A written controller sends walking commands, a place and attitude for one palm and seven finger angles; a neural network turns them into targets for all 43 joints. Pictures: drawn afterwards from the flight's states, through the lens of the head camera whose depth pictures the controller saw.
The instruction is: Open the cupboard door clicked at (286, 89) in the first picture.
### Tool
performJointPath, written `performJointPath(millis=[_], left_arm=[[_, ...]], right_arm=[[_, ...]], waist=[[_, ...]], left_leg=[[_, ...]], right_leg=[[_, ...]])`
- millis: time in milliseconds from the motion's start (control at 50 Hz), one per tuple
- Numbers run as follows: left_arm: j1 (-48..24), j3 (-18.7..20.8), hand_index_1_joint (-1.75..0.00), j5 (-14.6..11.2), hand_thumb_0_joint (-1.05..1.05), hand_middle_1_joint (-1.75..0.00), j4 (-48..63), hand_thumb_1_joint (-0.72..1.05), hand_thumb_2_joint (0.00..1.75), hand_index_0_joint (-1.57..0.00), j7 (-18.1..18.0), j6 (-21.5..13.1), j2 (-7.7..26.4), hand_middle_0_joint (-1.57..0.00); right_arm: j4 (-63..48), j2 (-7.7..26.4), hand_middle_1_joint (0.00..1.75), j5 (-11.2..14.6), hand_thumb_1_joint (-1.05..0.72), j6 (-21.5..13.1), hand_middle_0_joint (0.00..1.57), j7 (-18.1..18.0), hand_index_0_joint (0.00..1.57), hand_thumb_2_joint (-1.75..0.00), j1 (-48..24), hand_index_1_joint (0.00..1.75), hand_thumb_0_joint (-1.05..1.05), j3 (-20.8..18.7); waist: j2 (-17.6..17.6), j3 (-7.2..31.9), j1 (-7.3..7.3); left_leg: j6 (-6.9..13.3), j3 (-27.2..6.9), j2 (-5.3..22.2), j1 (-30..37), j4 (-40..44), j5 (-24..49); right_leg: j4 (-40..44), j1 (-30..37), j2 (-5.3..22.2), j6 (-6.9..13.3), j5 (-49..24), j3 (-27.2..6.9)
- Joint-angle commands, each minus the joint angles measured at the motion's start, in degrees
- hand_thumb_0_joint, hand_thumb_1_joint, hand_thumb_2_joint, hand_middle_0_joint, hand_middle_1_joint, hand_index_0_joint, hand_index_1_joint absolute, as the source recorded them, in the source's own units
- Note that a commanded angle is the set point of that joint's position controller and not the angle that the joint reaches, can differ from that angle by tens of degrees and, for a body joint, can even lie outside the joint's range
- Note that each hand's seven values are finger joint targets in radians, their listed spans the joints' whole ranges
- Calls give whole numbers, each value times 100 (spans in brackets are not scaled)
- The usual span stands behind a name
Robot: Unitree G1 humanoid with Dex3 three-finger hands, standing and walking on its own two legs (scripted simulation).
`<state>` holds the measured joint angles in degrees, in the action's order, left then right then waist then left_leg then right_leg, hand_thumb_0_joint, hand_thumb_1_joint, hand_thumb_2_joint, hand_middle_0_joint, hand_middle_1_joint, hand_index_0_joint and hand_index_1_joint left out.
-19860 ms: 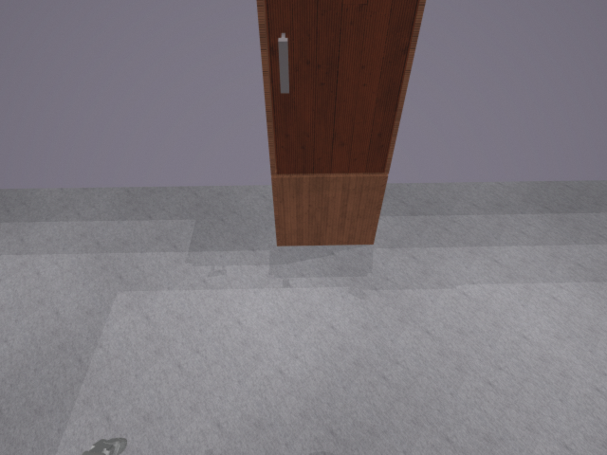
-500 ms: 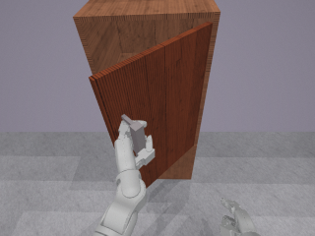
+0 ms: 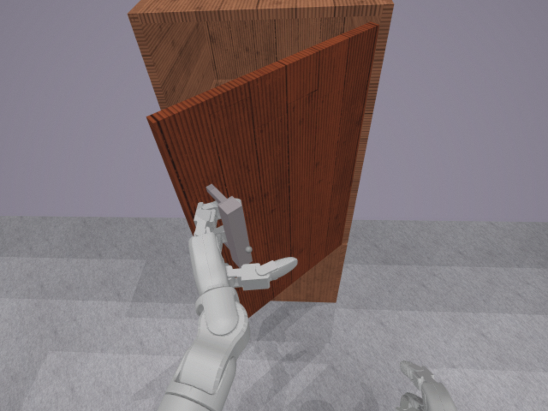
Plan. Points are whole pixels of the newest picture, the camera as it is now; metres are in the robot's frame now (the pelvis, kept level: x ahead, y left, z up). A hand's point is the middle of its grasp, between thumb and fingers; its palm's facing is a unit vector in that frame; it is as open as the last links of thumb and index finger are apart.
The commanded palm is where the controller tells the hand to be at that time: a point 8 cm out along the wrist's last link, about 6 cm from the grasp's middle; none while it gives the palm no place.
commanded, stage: open thumb and fingers to let go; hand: left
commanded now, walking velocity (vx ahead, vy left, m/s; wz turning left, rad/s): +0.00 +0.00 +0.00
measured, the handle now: (228, 226) +0.37 +0.09 +0.08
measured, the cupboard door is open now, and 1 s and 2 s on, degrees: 43 44 44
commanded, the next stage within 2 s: slide the hand sideways off the handle in 0.32 s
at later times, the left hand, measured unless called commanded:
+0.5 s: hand (248, 257) +0.31 +0.05 +0.09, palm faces +0.19 -0.98 -0.05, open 16.1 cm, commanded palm +0.27 +0.08 +0.08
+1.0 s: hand (235, 287) +0.26 +0.07 +0.09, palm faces -0.11 -0.99 +0.01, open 16.4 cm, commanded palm +0.23 +0.12 +0.08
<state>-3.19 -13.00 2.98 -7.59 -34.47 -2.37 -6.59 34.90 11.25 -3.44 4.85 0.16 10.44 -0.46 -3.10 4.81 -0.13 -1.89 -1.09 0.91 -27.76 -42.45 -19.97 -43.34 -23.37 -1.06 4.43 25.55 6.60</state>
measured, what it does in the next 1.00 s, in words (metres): stands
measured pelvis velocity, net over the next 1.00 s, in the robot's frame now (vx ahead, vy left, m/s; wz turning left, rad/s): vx -0.02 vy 0.04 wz -0.06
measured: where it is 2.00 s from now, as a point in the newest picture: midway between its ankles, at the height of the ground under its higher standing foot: outside the picture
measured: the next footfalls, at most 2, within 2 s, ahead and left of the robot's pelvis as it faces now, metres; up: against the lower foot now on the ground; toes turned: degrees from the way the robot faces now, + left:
none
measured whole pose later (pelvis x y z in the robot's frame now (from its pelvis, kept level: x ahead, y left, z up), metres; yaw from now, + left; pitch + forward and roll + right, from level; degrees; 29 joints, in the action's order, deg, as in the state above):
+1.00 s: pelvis -0.02 +0.04 +0.00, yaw -3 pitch +3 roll +0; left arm 2.6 -14.7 -1.4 -5.3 -11.0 -9.1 -0.2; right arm 30.0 11.6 -0.6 1.6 0.8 13.7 1.9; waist -2.0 3.3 0.0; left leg 1.3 2.7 0.7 -26.8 -43.4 -19.5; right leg -43.2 -23.1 -0.5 1.6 23.0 2.9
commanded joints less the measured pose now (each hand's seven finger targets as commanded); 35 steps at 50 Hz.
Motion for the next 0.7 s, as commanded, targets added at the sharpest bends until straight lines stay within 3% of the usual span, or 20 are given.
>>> performJointPath(millis=[0,160,180,220,280,360,400,420,440,460,480,500,520,560,600,640,680], left_arm=[[-1354,-175,-100,154,0,-100,1213,-50,30,-27,-79,-345,-779,-27],[-1396,-406,-60,195,0,-60,1276,-50,30,-20,-179,-282,-1033,-20],[-1485,-514,-55,211,0,-55,1282,-50,30,-19,-185,-274,-1120,-19],[-1660,-447,-45,215,0,-45,1037,-50,30,-18,-221,-234,-1072,-18],[-1984,-396,-30,210,0,-30,950,-50,30,-15,-290,-243,-1057,-15],[-2383,-413,-30,210,0,-30,667,-50,30,-15,-394,-167,-1176,-15],[-2555,-361,-30,195,0,-30,544,-50,30,-15,-445,-142,-1172,-15],[-2313,-1631,-30,691,0,-30,412,-50,30,-15,853,-398,-606,-15],[-2717,-1110,-30,455,0,-30,913,-50,30,-15,1517,-727,-113,-15],[-2728,-1029,-30,373,0,-30,904,-50,30,-15,1931,-909,109,-15],[-2815,-1042,-30,267,0,-30,980,-50,30,-15,2278,-1029,147,-15],[-2824,-1099,-30,106,0,-30,842,-50,30,-15,2648,-1105,109,-15],[-2806,-1051,-30,-94,0,-30,808,-50,30,-15,2899,-1136,68,-15],[-2829,-903,-30,-594,0,-30,591,-50,30,-15,3041,-1103,-163,-15],[-2621,-581,-30,-943,0,-30,442,-50,30,-15,2932,-1007,-174,-15],[-2370,-348,-30,-1036,0,-30,344,-50,30,-15,2720,-932,-120,-15],[-2207,-265,-30,-885,0,-30,490,-50,30,-15,2517,-943,-35,-15]], right_arm=[[-936,361,30,26,-90,-317,20,-14,20,-90,-665,30,0,-88],[-948,340,30,41,-90,-377,20,57,20,-90,-721,30,0,-86],[-943,331,30,43,-90,-392,20,70,20,-90,-766,30,0,-84],[-880,355,30,35,-90,-414,20,77,20,-90,-778,30,0,-66],[-839,350,30,39,-90,-429,20,67,20,-90,-855,30,0,-73],[-762,317,30,43,-90,-421,20,89,20,-90,-978,30,0,-43],[-730,317,30,31,-90,-418,20,90,20,-90,-975,30,0,-40],[-636,540,30,40,-90,-278,20,111,20,-90,-363,30,0,-39],[-872,547,30,115,-90,-285,20,42,20,-90,-326,30,0,-81],[-933,535,30,134,-90,-288,20,-29,20,-90,-306,30,0,-72],[-987,521,30,150,-90,-316,20,-76,20,-90,-315,30,0,-35],[-1005,513,30,186,-90,-355,20,-115,20,-90,-265,30,0,5],[-1047,520,30,253,-90,-395,20,-142,20,-90,-247,30,0,24],[-1109,504,30,351,-90,-547,20,-188,20,-90,-373,30,0,86],[-1111,535,30,404,-90,-660,20,-204,20,-90,-466,30,0,103],[-1105,555,30,411,-90,-724,20,-168,20,-90,-517,30,0,105],[-1137,562,30,371,-90,-764,20,-110,20,-90,-443,30,0,71]], waist=[[924,1310,-19],[786,1272,-10],[648,1208,-41],[754,997,-55],[758,1082,-60],[531,1071,-53],[687,1160,-57],[1172,558,-589],[791,1317,-369],[738,1609,-285],[521,1733,-292],[645,1598,-393],[420,1530,-394],[577,1177,-387],[794,961,-281],[853,827,-159],[896,933,-97]], left_leg=[[257,-5,-193,716,92,1300],[245,-5,-105,871,141,1379],[247,7,-99,888,108,1347],[250,-35,-93,796,114,1191],[246,-51,-91,790,100,1053],[228,-77,-91,749,126,891],[228,-104,-90,708,121,834],[365,-111,-158,747,222,988],[398,-57,-189,884,205,1193],[424,-44,-219,950,144,1345],[431,-35,-232,994,113,1323],[446,-58,-221,1025,103,1235],[419,-75,-188,1096,140,1078],[376,-147,-165,1005,271,512],[329,-181,-149,906,424,123],[301,-175,-144,827,531,-2],[313,-133,-132,859,549,133]], right_leg=[[858,434,387,-478,-2919,-670],[742,236,224,-342,-2414,-439],[743,122,210,-326,-2306,-431],[796,-38,178,-298,-1887,-389],[783,-164,155,-271,-1489,-385],[710,-328,113,-217,-1111,-319],[686,-347,101,-214,-1009,-307],[678,-509,100,-262,-1658,-512],[544,-218,124,-242,-2070,-550],[445,-25,141,-231,-2384,-602],[430,-28,163,-241,-2424,-617],[464,-114,147,-253,-2324,-582],[515,-220,125,-237,-2037,-563],[711,-404,57,-268,-1243,-460],[899,-424,30,-284,-638,-426],[945,-404,31,-292,-423,-410],[920,-339,31,-298,-530,-407]])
